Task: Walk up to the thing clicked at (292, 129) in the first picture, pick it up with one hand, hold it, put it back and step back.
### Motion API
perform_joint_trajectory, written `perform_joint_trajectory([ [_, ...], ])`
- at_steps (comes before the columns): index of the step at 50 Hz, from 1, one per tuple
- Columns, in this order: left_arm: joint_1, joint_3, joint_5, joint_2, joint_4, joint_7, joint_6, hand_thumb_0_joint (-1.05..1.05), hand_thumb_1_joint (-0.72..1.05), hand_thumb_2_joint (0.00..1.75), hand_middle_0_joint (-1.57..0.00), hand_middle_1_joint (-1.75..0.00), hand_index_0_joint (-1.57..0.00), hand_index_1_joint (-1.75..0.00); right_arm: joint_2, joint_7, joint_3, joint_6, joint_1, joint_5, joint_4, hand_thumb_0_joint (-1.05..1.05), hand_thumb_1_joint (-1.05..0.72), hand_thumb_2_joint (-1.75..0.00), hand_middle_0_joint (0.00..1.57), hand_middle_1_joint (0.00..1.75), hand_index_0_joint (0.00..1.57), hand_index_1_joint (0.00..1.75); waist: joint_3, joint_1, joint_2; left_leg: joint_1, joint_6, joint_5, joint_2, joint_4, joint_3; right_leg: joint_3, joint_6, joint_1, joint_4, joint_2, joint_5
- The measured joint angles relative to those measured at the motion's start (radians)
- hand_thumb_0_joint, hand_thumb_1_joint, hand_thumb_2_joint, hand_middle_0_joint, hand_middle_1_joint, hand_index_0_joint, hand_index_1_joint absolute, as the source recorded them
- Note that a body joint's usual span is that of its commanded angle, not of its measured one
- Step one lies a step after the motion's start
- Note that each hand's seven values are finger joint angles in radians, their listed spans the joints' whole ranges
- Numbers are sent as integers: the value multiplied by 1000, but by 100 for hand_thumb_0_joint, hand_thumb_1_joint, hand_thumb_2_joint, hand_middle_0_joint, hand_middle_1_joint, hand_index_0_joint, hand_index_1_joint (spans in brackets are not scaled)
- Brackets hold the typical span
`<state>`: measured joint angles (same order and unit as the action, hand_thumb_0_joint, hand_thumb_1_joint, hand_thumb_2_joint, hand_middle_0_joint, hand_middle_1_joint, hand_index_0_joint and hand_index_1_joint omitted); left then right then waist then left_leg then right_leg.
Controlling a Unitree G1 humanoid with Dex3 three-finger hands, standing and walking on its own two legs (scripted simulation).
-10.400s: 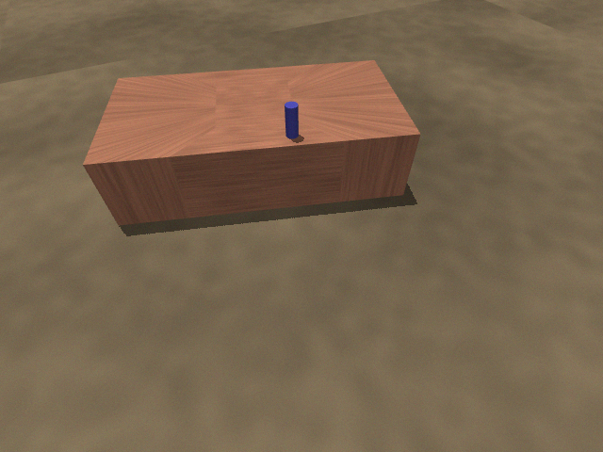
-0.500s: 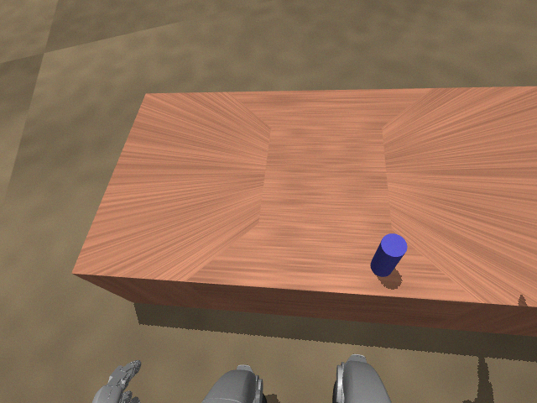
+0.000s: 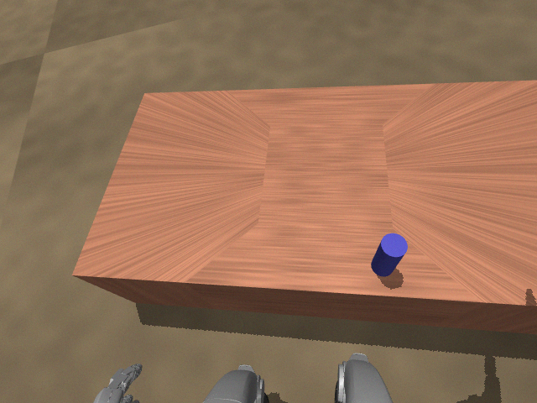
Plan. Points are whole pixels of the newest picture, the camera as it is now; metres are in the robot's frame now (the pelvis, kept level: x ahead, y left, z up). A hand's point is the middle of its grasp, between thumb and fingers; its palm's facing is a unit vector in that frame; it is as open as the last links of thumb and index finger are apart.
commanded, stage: approach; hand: right
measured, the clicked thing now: (387, 256) +0.42 -0.19 -0.28
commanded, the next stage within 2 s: close in in 0.54 s
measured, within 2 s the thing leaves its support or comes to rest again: neither
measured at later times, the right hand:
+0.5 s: hand (478, 259) +0.38 -0.32 -0.16, palm faces +0.08 +1.00 +0.01, open 17.5 cm
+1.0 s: hand (413, 262) +0.40 -0.24 -0.27, palm faces +0.09 +1.00 +0.00, open 17.5 cm
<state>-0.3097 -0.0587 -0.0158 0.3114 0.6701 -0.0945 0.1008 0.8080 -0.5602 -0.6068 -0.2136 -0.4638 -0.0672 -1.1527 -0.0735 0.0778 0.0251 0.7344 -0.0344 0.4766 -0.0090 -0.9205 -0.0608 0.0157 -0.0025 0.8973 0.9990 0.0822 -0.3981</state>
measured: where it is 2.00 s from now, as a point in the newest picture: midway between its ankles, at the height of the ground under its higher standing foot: outside the picture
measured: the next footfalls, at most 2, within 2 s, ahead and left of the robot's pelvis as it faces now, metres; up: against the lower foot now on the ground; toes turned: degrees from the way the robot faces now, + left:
none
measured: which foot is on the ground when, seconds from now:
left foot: down 0.00-1.00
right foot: down 0.00-1.00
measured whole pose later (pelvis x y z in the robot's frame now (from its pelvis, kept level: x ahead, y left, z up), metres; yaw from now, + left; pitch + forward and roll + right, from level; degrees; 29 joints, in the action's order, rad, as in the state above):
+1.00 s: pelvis -0.09 +0.02 -0.29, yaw +7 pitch +32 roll +6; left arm -0.15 -0.04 -0.07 0.27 0.69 0.00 0.05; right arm 0.58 -0.40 -0.62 -0.45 -0.72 -0.17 -0.94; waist -0.15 0.10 0.00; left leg 1.94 -0.01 0.72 0.05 -2.08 -0.06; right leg 0.12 0.02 2.09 2.06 0.13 -0.55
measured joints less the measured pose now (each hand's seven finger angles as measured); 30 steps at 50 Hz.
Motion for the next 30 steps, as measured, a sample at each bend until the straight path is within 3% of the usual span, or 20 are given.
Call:
perform_joint_trajectory([
  [5,-1,3,-3,3,-1,7,3,0,91,90,-20,-30,-21,-29,10,-4,3,-26,-22,-12,-38,-1,54,-7,4,5,4,5,-8,5,1,29,-1,6,-1,-20,1,0,-2,30,20,0,-5],
  [10,5,7,-14,17,-7,24,20,0,90,90,-21,-30,-21,-29,1,-17,4,-118,-53,-54,-76,-1,56,-7,4,5,4,5,-34,2,4,157,0,44,-1,-133,10,-2,-5,151,118,3,-36],
  [17,52,-15,-32,25,-41,42,42,0,90,90,-20,-30,-20,-29,-59,-74,-63,-311,-58,-149,-29,-1,57,-6,4,5,4,5,-92,20,11,473,-6,146,10,-436,22,8,-5,461,399,20,-121],
  [21,102,-31,-42,12,-46,38,49,0,90,90,-20,-30,-20,-29,-83,-113,-107,-385,-91,-190,-4,-1,56,-6,5,5,5,5,-111,32,13,656,-7,207,21,-630,15,33,-1,651,587,31,-171],
  [25,156,-39,-61,-9,-37,37,49,0,91,90,-20,-30,-20,-29,-90,-131,-136,-404,-156,-187,15,-1,54,-5,6,4,5,4,-100,38,14,811,-1,247,29,-799,2,62,5,816,750,35,-197],
  [30,200,-38,-80,-29,-18,52,41,0,91,90,-20,-30,-20,-29,-92,-121,-133,-379,-221,-159,18,-1,53,-6,6,4,5,4,-79,34,6,968,3,265,38,-955,-6,87,5,980,898,39,-201],
])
